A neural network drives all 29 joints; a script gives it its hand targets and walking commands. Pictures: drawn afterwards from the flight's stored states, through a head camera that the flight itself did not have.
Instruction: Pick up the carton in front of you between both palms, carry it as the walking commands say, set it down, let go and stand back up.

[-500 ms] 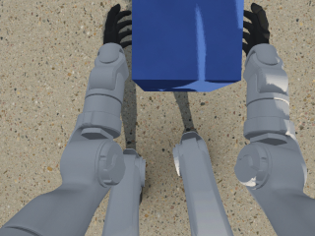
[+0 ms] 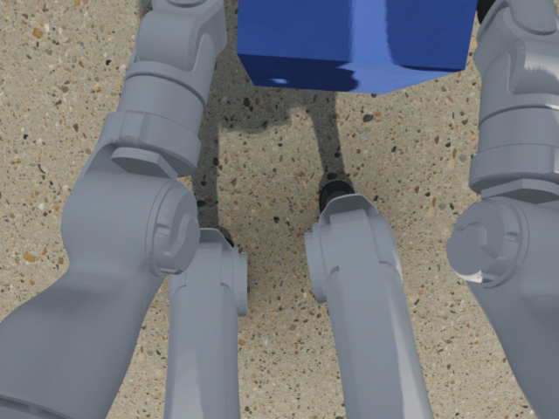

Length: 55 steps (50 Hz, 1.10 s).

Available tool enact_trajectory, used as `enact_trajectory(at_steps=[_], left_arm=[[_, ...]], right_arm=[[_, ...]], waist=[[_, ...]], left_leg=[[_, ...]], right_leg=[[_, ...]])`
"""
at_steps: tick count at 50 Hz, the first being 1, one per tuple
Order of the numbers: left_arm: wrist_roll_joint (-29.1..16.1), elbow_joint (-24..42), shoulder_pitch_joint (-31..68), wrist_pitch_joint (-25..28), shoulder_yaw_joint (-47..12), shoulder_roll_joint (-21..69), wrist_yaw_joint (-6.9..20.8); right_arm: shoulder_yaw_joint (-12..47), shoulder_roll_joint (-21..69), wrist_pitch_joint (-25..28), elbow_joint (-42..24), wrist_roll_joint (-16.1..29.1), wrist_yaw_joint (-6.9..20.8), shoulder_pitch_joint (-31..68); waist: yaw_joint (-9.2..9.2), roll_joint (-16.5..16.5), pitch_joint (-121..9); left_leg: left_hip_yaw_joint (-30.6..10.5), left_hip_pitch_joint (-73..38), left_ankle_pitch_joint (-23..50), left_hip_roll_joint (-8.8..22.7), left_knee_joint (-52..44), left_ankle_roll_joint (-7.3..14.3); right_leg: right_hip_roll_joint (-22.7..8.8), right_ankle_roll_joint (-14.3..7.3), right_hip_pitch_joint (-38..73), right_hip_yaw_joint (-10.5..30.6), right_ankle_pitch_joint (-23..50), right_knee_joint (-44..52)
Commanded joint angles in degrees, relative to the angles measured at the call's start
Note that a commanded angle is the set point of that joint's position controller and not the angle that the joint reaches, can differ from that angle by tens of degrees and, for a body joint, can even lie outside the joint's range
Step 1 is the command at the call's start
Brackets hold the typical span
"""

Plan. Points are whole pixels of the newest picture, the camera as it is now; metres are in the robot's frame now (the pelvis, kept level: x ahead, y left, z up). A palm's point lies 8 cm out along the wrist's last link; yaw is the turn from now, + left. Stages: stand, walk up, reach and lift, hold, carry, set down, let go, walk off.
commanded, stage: set down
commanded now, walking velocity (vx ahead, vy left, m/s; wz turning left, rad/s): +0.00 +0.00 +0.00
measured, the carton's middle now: out of the picture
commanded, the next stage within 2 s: none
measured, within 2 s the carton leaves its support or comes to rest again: rests again in 0.52 s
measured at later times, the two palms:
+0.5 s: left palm out of the picture +0.56 -0.03 -0.21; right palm (474, 13) +0.46 -0.32 -0.21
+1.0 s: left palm out of the picture +0.57 -0.02 -0.22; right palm (469, 10) +0.47 -0.32 -0.22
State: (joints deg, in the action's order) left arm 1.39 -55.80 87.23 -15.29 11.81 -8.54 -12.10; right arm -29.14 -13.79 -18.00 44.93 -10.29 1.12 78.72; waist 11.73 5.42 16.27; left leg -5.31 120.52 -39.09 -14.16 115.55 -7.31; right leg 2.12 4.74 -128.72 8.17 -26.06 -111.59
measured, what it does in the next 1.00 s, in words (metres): stands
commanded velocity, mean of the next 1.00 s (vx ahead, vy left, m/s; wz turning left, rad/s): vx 0.00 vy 0.00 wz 0.00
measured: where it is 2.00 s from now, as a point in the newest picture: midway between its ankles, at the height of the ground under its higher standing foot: (282, 274)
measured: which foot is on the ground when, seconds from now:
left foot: down 0.00-1.00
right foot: down 0.00-1.00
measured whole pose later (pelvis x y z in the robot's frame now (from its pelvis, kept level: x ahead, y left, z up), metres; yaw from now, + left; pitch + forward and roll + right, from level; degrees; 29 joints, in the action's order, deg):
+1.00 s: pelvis -0.01 +0.01 -0.04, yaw -1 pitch +38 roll -1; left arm -1.6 -66.0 95.5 -10.5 4.4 -13.2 -6.0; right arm -33.7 -19.3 -11.3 57.6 -10.8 8.1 85.2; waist 11.6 6.2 25.1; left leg -4.1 125.1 -37.6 -12.2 124.4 -4.5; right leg -4.1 3.2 -129.8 4.0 -26.3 -117.9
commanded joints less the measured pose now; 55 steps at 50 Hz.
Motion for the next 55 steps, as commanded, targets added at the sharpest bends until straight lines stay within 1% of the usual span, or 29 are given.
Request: enact_trajectory(at_steps=[1, 3, 7, 12, 18, 27, 30, 36, 45, 46, 47, 50, 53, 54, 55], left_arm=[[-7.4, 8.0, 35.2, 3.7, -19.1, 47.5, 13.9], [-8.5, 8.0, 35.5, 4.1, -20.2, 47.9, 13.9], [-8.6, 6.6, 33.9, 4.2, -20.0, 48.0, 14.0], [-8.7, 5.2, 33.4, 4.4, -19.3, 46.9, 13.9], [-9.2, 4.5, 34.7, 4.9, -19.3, 44.4, 13.4], [-10.4, 3.8, 36.0, 5.7, -21.0, 41.1, 13.2], [-10.5, 3.3, 36.4, 5.8, -21.1, 39.6, 13.4], [-8.4, 0.0, 33.6, 5.8, -18.1, 35.8, 14.1], [-5.8, -4.1, 30.1, 5.7, -15.2, 30.2, 14.5], [-5.1, -4.7, 29.9, 5.7, -14.9, 29.1, 14.1], [-5.1, -4.7, 29.2, 5.6, -14.7, 28.7, 14.3], [-4.9, -4.9, 29.1, 5.5, -15.0, 27.7, 14.3], [-5.3, -4.1, 29.7, 5.7, -15.7, 25.6, 13.9], [-5.6, -3.6, 29.3, 5.9, -15.6, 23.1, 13.4], [-5.9, -2.9, 28.3, 6.1, -15.1, 18.6, 12.4]], right_arm=[[21.1, 39.5, 2.8, -3.0, 7.4, 14.2, 35.3], [20.5, 39.0, 3.0, -2.5, 7.5, 14.2, 34.9], [19.3, 38.4, 3.1, -0.6, 7.1, 14.8, 33.5], [17.4, 36.1, 3.5, 0.8, 6.2, 15.3, 33.3], [15.5, 32.1, 4.5, 1.7, 6.0, 15.2, 34.5], [13.8, 26.8, 6.1, 4.0, 6.7, 14.6, 35.3], [12.7, 25.8, 6.1, 6.4, 6.2, 14.5, 33.4], [10.3, 23.8, 5.9, 10.0, 4.2, 14.7, 31.2], [6.6, 19.5, 5.8, 13.7, 1.4, 14.4, 27.6], [5.9, 18.8, 5.9, 14.7, 1.0, 14.2, 27.2], [6.0, 18.8, 6.0, 14.3, 1.0, 14.3, 27.0], [5.2, 17.8, 6.1, 15.2, 0.8, 14.2, 26.3], [4.0, 15.6, 6.8, 16.2, 0.5, 13.7, 25.3], [3.1, 13.2, 7.3, 16.7, 0.5, 13.1, 24.2], [1.7, 8.9, 7.9, 17.3, 0.5, 12.2, 22.3]], waist=[[8.18, 4.8, -71.4], [9.19, 5.7, -71.5], [9.62, 6.5, -69.3], [10.02, 7.4, -65.5], [10.69, 8.6, -62.7], [11.62, 10.0, -59.8], [11.53, 11.1, -56.2], [10.31, 9.8, -49.0], [9.85, 9.7, -42.3], [9.74, 9.7, -41.2], [9.53, 9.5, -41.1], [9.64, 9.1, -40.3], [10.18, 8.7, -40.7], [10.44, 8.6, -41.0], [10.79, 8.5, -41.7]], left_leg=[[13.0, -15.9, 16.4, 0.3, -7.5, 3.3], [12.6, -16.1, 17.7, 0.4, -6.8, 3.2], [11.9, -15.7, 18.9, 0.6, -6.3, 3.3], [10.8, -15.9, 18.6, 0.9, -6.0, 3.6], [9.5, -17.4, 17.6, 1.5, -5.6, 3.8], [8.4, -18.0, 16.8, 2.3, -4.4, 3.9], [8.4, -16.0, 14.8, 2.6, -4.4, 3.8], [8.1, -11.5, 10.5, 2.9, -4.5, 4.4], [7.3, -9.3, 8.0, 3.4, -3.9, 4.4], [7.2, -9.1, 7.8, 3.6, -3.9, 4.4], [7.2, -9.3, 7.9, 3.4, -3.8, 4.5], [7.2, -9.7, 7.8, 3.8, -3.4, 4.3], [7.3, -11.2, 8.5, 4.4, -2.9, 3.9], [7.4, -12.1, 8.8, 4.7, -2.7, 3.6], [7.5, -13.2, 9.4, 5.1, -2.6, 3.3]], right_leg=[[1.4, -2.6, 50.3, -13.6, 29.3, 5.0], [1.4, -2.8, 50.9, -13.6, 30.9, 4.2], [1.3, -3.0, 48.5, -13.6, 31.2, 3.0], [0.8, -3.4, 43.1, -13.9, 28.2, 2.4], [-0.1, -4.0, 37.8, -13.8, 24.2, 1.9], [-1.2, -5.0, 35.1, -13.1, 21.4, 0.9], [-1.4, -5.4, 33.6, -12.6, 19.7, 0.9], [-1.5, -5.9, 30.7, -12.0, 15.7, 0.9], [-1.6, -6.7, 28.1, -11.2, 12.1, 0.1], [-1.7, -6.7, 27.5, -11.0, 11.8, 0.0], [-1.6, -6.8, 27.8, -11.1, 11.7, -0.1], [-1.7, -6.7, 27.6, -11.3, 11.4, -0.5], [-2.1, -6.2, 28.5, -11.7, 12.2, -1.0], [-2.3, -6.0, 29.0, -11.8, 12.7, -1.1], [-2.6, -5.7, 29.8, -12.0, 13.4, -1.2]])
